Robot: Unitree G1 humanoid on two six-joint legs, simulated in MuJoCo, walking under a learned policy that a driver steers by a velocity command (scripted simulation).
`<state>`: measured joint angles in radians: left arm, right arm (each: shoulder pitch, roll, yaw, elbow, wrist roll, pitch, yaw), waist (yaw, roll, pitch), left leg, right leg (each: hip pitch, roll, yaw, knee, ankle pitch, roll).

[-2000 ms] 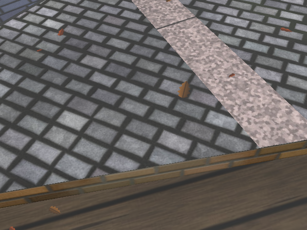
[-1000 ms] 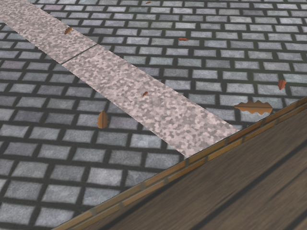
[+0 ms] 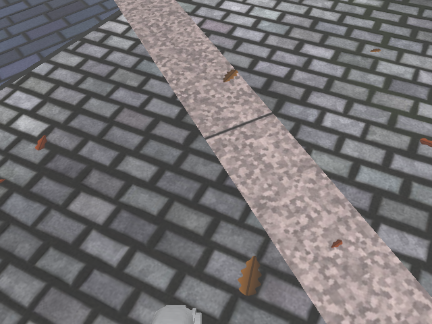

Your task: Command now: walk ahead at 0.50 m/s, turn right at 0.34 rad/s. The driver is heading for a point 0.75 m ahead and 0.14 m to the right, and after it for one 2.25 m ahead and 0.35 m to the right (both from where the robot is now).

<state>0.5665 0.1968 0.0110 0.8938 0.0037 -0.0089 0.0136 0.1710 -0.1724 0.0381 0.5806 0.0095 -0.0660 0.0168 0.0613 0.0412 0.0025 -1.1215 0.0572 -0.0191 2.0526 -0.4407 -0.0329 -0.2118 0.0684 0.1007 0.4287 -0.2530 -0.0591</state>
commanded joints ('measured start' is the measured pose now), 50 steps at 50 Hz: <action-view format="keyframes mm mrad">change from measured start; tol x64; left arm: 1 -44 97 1 -41 -20 1 11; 50 -339 172 63 -237 13 -71 -20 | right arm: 1 -177 61 61 -209 -18 -29 3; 50 22 -144 -89 130 -8 -4 -30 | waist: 1 -64 -83 111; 9 -283 -354 -221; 11 -204 562 -458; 50 -76 -104 -55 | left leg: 1 -308 55 26 -14 61 -4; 8 661 -87 178 -897 -79 50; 12 1142 458 -1224 -1852 -185 353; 22 802 171 150 -1842 236 138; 36 1145 212 322 -1350 1122 123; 39 358 -71 -66 -547 -101 23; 50 575 51 -5 -1160 388 -11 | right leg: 1 -58 -224 303 -181 -188 -174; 9 186 -219 134 111 1337 -64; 11 -398 111 161 897 -45 -24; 14 -699 -55 19 1390 -55 -24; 36 15 23 -283 132 78 -132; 39 583 -411 783 -191 -258 -407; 50 1 -196 -91 -169 777 -152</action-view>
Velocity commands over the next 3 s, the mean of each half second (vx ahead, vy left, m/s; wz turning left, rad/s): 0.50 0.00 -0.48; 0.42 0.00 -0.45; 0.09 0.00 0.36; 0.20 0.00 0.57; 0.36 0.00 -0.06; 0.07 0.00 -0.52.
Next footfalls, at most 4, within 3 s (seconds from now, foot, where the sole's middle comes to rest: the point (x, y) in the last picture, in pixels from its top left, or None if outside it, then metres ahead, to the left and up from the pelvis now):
0.18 left None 0.28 0.17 -0.64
0.74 right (307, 307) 0.49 -0.15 -0.64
1.24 left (274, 220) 0.77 -0.08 -0.64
1.66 right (344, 254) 0.66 -0.28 -0.64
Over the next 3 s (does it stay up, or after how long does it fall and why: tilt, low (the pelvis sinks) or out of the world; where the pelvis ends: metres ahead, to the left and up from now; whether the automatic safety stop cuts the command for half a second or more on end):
stays up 0.99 -0.06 0.13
